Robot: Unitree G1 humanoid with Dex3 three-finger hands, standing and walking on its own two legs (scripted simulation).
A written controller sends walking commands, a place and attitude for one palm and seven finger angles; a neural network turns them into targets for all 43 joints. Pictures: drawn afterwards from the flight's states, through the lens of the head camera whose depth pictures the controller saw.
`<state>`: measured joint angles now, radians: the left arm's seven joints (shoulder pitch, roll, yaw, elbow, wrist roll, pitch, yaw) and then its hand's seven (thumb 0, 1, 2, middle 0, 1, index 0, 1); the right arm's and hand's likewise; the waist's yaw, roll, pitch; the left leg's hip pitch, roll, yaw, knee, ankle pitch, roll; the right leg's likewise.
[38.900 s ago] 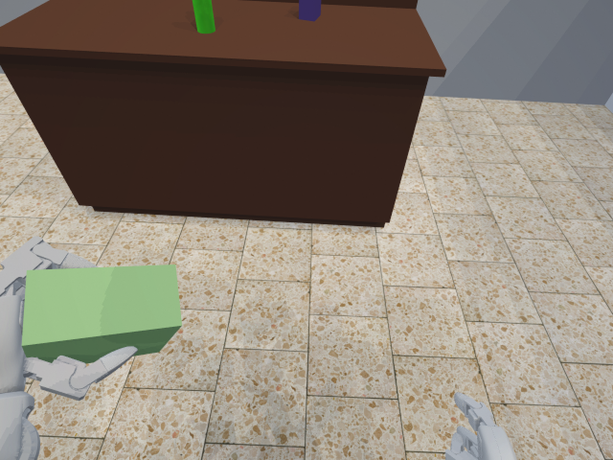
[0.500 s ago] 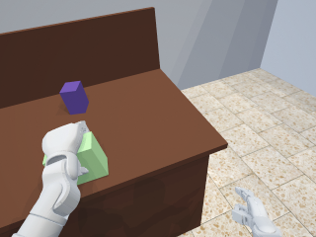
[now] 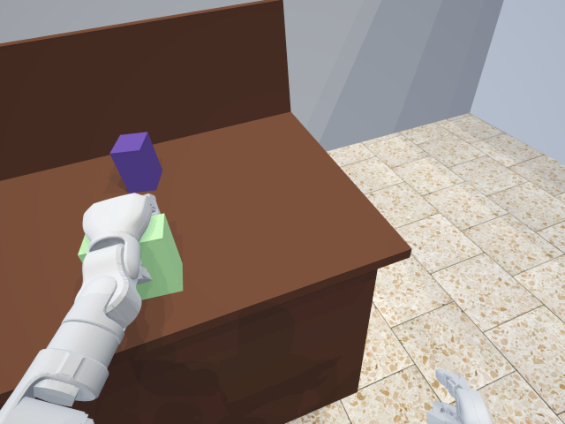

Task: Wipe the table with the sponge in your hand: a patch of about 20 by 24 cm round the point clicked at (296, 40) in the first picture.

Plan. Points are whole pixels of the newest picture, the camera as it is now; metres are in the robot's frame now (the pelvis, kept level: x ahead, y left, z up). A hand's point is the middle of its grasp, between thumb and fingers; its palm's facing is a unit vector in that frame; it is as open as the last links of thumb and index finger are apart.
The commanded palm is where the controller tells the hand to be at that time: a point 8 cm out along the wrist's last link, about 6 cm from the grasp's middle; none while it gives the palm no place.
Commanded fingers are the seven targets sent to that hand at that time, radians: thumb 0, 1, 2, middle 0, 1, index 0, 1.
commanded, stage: wipe forward along the middle lane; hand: left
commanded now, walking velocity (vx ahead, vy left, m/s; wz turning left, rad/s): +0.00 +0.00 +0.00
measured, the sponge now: (140, 269) +0.33 +0.27 +0.06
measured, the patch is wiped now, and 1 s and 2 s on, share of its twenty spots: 0.85 0.90 0.90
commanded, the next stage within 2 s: slide back across to the first lane in 1.14 s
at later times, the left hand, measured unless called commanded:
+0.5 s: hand (135, 220) +0.39 +0.29 +0.11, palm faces -0.08 -0.02 -1.00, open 10.2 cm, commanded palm +0.38 +0.30 +0.14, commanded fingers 0.00 0.10 1.30 -1.20 -1.60 -1.20 -1.60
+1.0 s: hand (133, 202) +0.43 +0.32 +0.11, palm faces -0.10 -0.02 -0.99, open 10.2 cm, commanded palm +0.42 +0.32 +0.14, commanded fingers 0.00 0.10 1.30 -1.20 -1.60 -1.20 -1.60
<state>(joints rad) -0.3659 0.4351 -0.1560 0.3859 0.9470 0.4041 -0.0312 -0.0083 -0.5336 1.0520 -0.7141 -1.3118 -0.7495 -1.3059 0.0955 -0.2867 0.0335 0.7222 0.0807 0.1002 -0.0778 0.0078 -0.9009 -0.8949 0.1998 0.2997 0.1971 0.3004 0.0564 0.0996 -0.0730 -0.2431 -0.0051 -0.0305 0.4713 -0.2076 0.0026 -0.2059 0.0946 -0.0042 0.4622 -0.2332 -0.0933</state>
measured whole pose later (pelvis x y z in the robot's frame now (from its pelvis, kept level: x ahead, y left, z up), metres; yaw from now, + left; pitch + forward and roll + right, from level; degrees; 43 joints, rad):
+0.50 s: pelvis +0.00 +0.00 +0.00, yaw +0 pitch +4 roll +0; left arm -0.63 0.52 -0.08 0.77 0.97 0.22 -0.02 0.01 -0.55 1.06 -0.73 -1.30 -0.77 -1.30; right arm 0.18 -0.30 0.01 0.73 0.09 0.11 -0.08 0.01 -0.90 -0.89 0.20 0.30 0.20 0.30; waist 0.01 0.08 -0.09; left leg -0.37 0.00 -0.04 0.52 -0.22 0.02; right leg -0.32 0.10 -0.02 0.48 -0.23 -0.10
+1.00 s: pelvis +0.01 +0.02 +0.00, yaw -1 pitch +8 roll -1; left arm -0.73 0.56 -0.04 0.93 1.01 0.15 0.01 0.01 -0.56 1.06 -0.74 -1.29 -0.77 -1.30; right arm 0.25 -0.31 0.00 0.73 0.08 0.14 -0.06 0.00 -0.90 -0.89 0.20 0.30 0.20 0.30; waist -0.03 0.08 -0.12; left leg -0.43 0.00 -0.02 0.53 -0.24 0.02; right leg -0.37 0.10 0.01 0.47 -0.23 -0.07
